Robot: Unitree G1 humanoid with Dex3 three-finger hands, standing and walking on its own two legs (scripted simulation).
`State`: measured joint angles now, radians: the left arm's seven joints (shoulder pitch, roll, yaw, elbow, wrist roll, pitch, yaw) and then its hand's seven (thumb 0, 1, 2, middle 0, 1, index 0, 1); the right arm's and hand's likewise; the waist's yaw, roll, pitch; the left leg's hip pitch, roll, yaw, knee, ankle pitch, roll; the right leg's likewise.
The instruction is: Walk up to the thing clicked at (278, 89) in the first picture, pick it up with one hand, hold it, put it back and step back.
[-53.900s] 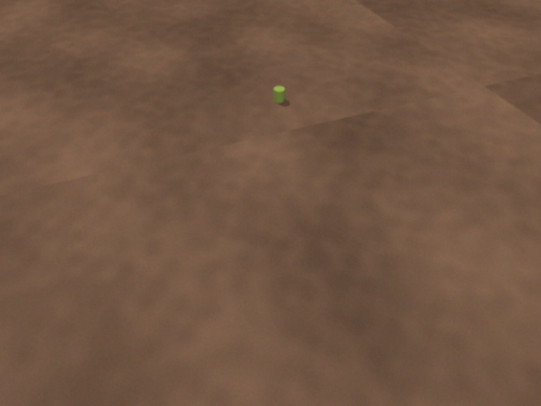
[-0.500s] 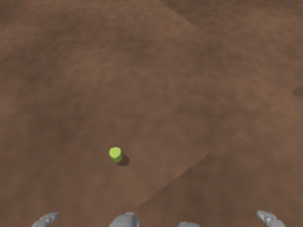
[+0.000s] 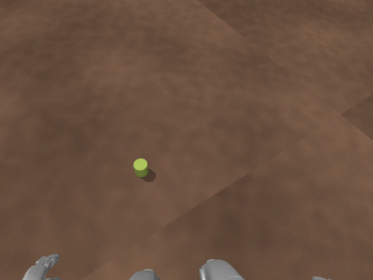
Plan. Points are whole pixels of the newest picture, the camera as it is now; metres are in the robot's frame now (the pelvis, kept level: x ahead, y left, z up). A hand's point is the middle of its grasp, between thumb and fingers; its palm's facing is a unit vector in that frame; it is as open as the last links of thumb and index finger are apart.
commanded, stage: step back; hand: left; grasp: from above
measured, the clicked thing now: (141, 167) +0.71 +0.24 -0.72
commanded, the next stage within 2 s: stand in 1.96 s
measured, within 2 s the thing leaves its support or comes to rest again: neither
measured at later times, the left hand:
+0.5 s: hand out of the picture -0.04 +0.24 -0.15, palm faces +0.03 -0.91 -0.40, open 7.3 cm
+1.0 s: hand out of the picture -0.28 +0.20 -0.14, palm faces +0.03 -0.91 -0.42, open 7.3 cm
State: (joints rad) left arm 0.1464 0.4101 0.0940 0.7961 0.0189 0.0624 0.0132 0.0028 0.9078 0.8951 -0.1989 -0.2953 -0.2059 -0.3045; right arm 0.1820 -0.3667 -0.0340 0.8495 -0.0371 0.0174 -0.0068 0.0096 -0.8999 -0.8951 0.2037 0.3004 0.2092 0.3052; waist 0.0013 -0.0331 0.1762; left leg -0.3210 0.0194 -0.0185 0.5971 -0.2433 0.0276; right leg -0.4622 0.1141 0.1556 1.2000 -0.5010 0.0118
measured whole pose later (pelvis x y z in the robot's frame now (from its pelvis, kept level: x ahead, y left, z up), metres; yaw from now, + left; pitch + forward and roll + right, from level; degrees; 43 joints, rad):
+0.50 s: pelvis -0.18 -0.03 -0.02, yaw +3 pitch -3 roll +2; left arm 0.09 0.39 0.07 0.77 0.03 0.06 0.02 0.00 0.90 0.89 -0.20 -0.30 -0.21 -0.31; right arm 0.21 -0.38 -0.05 0.88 -0.03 0.03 -0.01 0.01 -0.90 -0.90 0.20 0.30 0.21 0.30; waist 0.01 -0.05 0.19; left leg -0.27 -0.07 -0.01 0.66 -0.34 0.02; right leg -0.42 -0.07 0.02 0.76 -0.29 0.00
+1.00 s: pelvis -0.32 -0.07 +0.00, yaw +1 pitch -3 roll +1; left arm 0.25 0.36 0.07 0.94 0.05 0.00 0.00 0.00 0.90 0.89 -0.20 -0.30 -0.21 -0.31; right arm 0.22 -0.43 -0.05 0.93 -0.02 0.04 0.01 0.01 -0.90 -0.90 0.20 0.30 0.20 0.30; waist 0.04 0.03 0.09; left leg -0.46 -0.06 -0.11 0.95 -0.43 -0.02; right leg -0.23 -0.01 0.01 0.63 -0.36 -0.01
